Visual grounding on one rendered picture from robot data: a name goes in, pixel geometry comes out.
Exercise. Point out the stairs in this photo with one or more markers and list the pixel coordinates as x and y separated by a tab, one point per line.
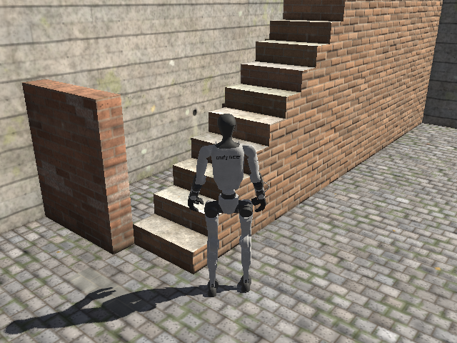
337	81

